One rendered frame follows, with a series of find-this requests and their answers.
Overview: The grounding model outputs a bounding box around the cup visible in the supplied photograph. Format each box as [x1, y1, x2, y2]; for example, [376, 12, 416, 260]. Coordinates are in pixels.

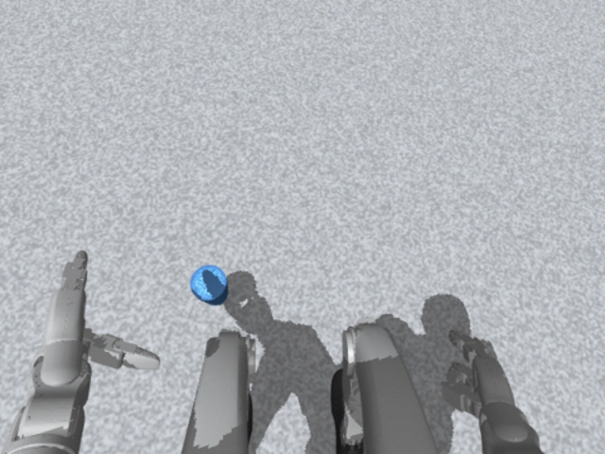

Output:
[190, 265, 228, 306]

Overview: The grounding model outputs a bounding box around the left robot arm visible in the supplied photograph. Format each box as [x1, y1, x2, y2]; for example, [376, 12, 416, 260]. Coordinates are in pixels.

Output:
[1, 340, 92, 454]

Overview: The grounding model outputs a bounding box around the right robot hand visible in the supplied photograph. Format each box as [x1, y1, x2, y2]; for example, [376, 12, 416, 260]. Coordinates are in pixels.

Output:
[441, 330, 515, 419]

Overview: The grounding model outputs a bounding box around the right robot foot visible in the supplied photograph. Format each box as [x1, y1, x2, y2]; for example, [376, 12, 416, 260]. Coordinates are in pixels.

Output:
[331, 369, 364, 454]

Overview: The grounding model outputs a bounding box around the left robot hand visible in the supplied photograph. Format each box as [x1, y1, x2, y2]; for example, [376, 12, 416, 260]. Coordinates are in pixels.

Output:
[43, 251, 160, 370]

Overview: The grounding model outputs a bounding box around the right robot arm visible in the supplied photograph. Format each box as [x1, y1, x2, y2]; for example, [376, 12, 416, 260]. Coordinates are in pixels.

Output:
[479, 402, 544, 454]

